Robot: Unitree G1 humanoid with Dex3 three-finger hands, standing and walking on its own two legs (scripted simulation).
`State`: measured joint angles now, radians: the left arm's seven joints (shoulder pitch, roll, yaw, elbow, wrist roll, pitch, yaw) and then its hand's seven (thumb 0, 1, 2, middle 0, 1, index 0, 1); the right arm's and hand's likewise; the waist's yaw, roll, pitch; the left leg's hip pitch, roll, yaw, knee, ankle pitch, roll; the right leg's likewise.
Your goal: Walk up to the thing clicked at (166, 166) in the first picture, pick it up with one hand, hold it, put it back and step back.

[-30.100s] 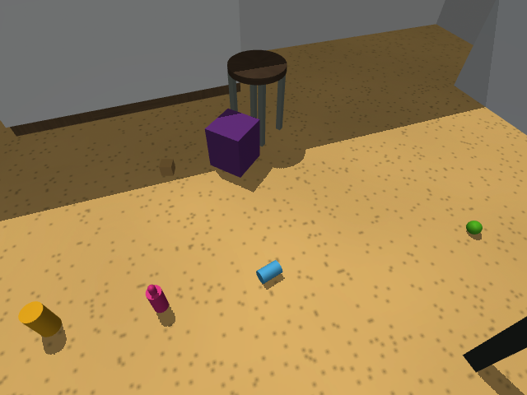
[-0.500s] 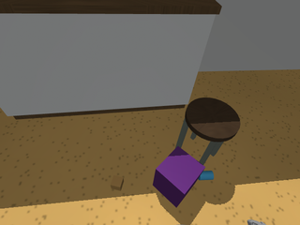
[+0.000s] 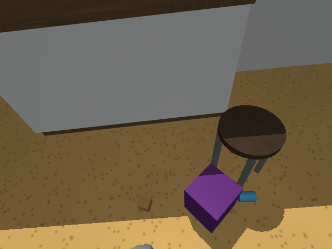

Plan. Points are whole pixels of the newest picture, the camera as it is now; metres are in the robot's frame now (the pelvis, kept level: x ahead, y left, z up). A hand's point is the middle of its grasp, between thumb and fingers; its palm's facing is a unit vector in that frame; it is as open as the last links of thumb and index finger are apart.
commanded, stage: walk up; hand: left
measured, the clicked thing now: (145, 203) +0.48 +0.20 -0.74
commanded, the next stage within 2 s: stand in 0.82 s
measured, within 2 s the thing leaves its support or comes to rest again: neither
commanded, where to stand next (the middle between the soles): +0.10 +0.00 m, yaw -3 degrees
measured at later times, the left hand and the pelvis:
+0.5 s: hand out of the picture +0.08 +0.28 -0.15, palm faces -0.03 -0.92 -0.39, open 7.4 cm; pelvis +0.02 +0.02 -0.01, yaw +0 degrees
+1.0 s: hand out of the picture +0.14 +0.28 -0.14, palm faces -0.06 -0.94 -0.34, open 7.4 cm; pelvis +0.03 +0.03 +0.01, yaw -2 degrees
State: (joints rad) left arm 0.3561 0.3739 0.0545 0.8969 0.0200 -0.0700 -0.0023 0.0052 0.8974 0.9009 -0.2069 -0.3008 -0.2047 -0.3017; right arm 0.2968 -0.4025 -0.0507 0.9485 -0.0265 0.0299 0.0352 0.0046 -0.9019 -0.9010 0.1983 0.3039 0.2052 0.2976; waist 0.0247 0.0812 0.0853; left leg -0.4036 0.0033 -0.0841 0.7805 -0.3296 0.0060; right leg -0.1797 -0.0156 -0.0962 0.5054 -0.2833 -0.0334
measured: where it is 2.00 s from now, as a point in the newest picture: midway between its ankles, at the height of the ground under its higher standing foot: outside the picture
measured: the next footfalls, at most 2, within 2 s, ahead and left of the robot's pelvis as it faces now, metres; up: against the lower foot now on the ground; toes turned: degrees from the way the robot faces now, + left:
left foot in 0.10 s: +0.09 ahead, +0.14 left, +0.00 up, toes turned +0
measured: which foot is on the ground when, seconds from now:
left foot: up 0.00-0.08, down 0.10-1.00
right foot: down 0.00-1.00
